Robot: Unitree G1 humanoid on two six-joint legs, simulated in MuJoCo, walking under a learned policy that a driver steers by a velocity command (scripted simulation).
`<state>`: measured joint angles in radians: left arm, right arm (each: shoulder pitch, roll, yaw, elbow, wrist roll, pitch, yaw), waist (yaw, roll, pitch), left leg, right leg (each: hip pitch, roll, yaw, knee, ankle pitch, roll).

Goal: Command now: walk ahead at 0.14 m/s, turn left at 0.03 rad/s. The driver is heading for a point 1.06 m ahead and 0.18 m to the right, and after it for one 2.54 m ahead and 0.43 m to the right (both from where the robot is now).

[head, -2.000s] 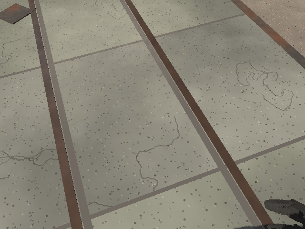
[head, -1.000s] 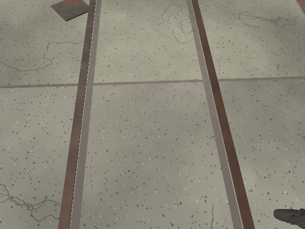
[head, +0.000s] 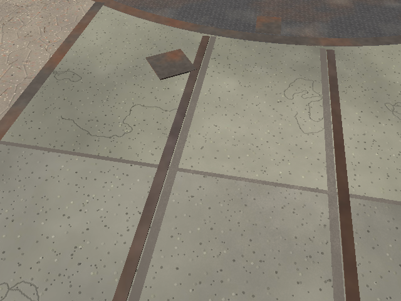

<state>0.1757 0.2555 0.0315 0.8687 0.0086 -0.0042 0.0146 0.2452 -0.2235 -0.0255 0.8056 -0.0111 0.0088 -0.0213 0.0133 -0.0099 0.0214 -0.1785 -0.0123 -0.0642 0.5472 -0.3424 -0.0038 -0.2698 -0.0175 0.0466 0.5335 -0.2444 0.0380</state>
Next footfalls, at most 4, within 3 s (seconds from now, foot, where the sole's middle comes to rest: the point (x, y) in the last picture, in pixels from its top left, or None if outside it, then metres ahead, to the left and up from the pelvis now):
0.62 left None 0.42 0.12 -0.77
1.18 right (239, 245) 0.73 -0.11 -0.77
1.68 left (182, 179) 1.04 0.11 -0.77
2.12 right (241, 199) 0.94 -0.13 -0.77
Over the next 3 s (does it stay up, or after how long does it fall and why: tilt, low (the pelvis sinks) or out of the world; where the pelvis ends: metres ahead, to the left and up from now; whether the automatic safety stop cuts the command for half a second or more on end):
stays up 0.95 0.00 0.01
